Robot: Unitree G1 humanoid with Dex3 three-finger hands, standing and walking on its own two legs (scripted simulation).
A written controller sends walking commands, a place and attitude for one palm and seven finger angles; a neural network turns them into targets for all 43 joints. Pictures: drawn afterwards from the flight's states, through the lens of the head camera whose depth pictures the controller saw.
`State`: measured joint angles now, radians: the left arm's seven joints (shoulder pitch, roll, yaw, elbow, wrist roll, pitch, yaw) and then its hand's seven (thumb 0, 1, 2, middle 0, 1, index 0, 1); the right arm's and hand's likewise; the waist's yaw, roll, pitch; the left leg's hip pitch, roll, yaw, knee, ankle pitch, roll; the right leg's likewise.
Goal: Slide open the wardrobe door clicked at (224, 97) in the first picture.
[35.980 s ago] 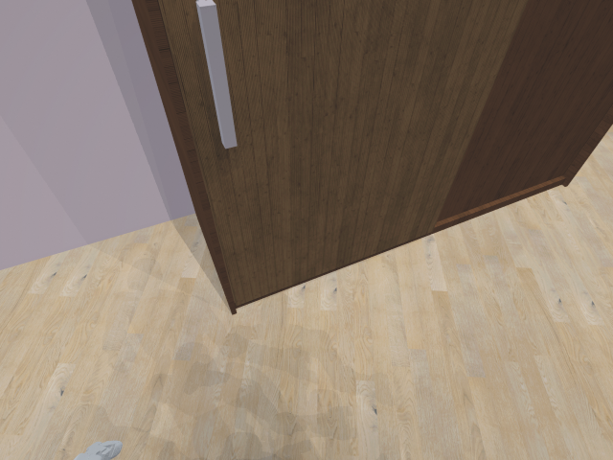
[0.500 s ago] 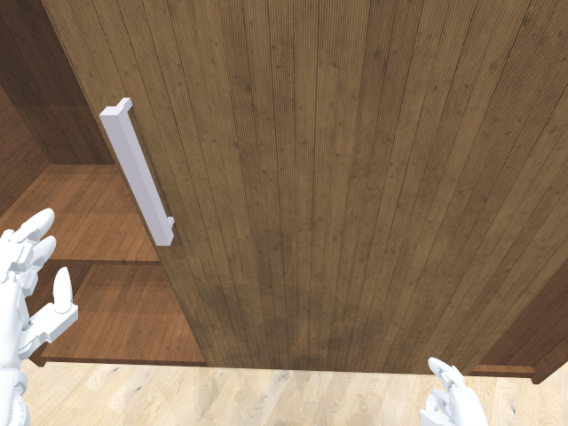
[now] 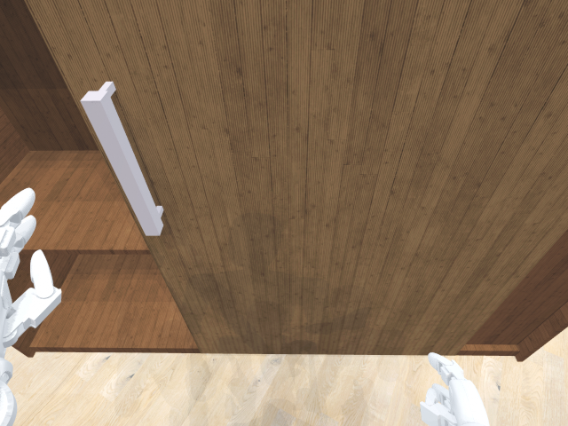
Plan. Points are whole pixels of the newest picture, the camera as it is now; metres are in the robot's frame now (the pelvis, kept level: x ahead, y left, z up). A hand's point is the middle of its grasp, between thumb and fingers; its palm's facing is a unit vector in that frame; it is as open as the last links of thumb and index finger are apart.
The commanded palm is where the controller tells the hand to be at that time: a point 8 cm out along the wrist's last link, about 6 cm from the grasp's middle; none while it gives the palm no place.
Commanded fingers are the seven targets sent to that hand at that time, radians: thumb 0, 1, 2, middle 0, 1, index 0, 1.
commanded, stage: step back with the hand held close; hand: left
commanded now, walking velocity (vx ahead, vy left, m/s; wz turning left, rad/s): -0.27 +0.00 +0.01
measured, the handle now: (134, 166) +0.45 +0.30 +0.13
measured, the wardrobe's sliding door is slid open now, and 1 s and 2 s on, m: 0.62 0.62 0.62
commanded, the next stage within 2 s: stop stepping back and stand still in 0.86 s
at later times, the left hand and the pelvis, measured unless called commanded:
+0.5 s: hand out of the picture +0.11 +0.33 +0.16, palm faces +0.46 -0.75 -0.47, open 7.4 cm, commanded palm +0.05 +0.36 +0.17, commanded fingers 0.00 0.90 0.90 -0.20 -0.30 -0.20 -0.30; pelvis -0.08 +0.06 -0.01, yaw +3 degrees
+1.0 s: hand out of the picture +0.01 +0.37 +0.18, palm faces +0.47 -0.80 -0.39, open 7.4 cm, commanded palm -0.06 +0.40 +0.17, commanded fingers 0.00 0.90 0.90 -0.20 -0.30 -0.20 -0.30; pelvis -0.18 +0.09 -0.02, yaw +4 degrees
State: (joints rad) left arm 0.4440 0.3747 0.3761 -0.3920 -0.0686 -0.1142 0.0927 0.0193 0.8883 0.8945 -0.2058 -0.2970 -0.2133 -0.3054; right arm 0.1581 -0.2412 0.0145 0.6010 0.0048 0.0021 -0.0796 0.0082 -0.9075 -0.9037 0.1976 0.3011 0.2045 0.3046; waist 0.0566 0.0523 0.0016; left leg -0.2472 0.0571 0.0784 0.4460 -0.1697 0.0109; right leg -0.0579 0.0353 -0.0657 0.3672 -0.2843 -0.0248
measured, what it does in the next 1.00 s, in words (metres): walks backwards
